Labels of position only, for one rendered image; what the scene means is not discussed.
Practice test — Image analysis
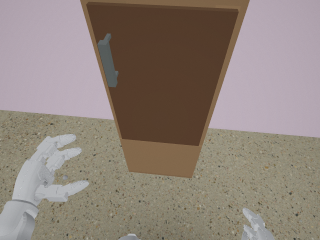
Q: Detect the left robot forearm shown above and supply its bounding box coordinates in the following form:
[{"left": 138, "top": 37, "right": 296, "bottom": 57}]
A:
[{"left": 0, "top": 199, "right": 39, "bottom": 240}]

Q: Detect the robot right hand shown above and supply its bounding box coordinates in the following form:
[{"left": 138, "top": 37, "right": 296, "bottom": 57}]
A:
[{"left": 241, "top": 207, "right": 275, "bottom": 240}]

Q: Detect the cupboard door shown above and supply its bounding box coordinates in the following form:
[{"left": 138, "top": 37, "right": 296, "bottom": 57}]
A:
[{"left": 86, "top": 2, "right": 239, "bottom": 146}]

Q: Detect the handle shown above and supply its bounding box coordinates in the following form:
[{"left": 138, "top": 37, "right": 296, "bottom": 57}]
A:
[{"left": 97, "top": 33, "right": 119, "bottom": 88}]

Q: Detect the robot left hand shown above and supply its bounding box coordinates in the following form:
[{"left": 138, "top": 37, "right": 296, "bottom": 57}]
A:
[{"left": 12, "top": 134, "right": 89, "bottom": 206}]

